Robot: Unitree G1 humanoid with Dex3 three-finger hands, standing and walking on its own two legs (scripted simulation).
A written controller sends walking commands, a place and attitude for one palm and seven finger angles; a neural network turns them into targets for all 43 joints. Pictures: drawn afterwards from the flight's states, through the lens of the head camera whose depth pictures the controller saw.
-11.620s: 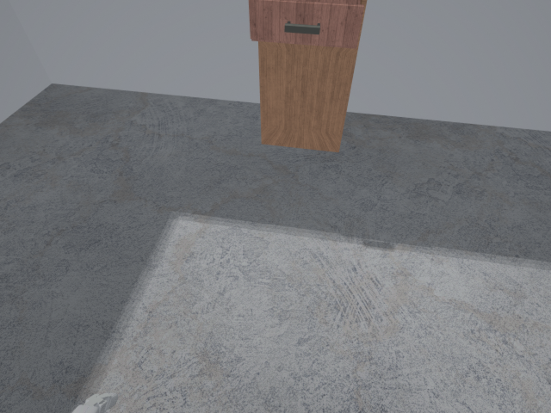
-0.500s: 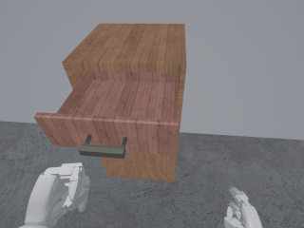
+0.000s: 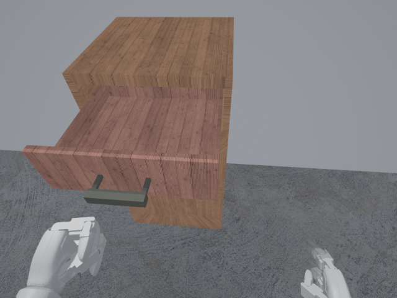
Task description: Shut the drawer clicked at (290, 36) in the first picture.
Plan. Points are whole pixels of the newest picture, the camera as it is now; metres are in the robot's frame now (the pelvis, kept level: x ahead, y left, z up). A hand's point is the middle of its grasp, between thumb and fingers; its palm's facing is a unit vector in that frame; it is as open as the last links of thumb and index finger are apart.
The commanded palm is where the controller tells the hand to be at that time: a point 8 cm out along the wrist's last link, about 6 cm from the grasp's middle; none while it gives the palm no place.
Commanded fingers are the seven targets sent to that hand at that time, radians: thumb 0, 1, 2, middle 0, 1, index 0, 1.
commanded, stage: bring the fist close to the handle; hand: left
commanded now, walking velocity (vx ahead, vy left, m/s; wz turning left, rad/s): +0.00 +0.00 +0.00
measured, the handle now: (119, 189) +0.33 +0.20 +0.04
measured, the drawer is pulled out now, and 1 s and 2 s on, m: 0.26 0.26 0.19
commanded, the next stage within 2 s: push the drawer shut in 0.92 s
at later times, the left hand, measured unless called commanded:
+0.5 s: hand (114, 236) +0.23 +0.18 +0.04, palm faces -0.05 -1.00 -0.02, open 3.3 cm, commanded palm +0.21 +0.23 +0.04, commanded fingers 0.00 0.90 0.90 -1.40 -1.60 -1.40 -1.60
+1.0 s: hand (124, 237) +0.23 +0.16 +0.03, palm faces -0.05 -1.00 -0.05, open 3.3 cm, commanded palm +0.21 +0.22 +0.04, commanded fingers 0.00 0.90 0.90 -1.40 -1.60 -1.40 -1.60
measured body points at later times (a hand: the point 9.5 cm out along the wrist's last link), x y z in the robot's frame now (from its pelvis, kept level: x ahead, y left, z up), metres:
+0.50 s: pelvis -0.01 +0.05 -0.02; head +0.03 +0.04 +0.43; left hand +0.22 +0.23 +0.05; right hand +0.16 -0.19 -0.10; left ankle +0.01 +0.14 -0.71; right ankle -0.04 -0.06 -0.71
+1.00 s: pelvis -0.01 +0.04 -0.03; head +0.03 +0.04 +0.42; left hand +0.23 +0.22 +0.04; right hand +0.15 -0.19 -0.11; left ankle +0.01 +0.14 -0.71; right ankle -0.04 -0.06 -0.71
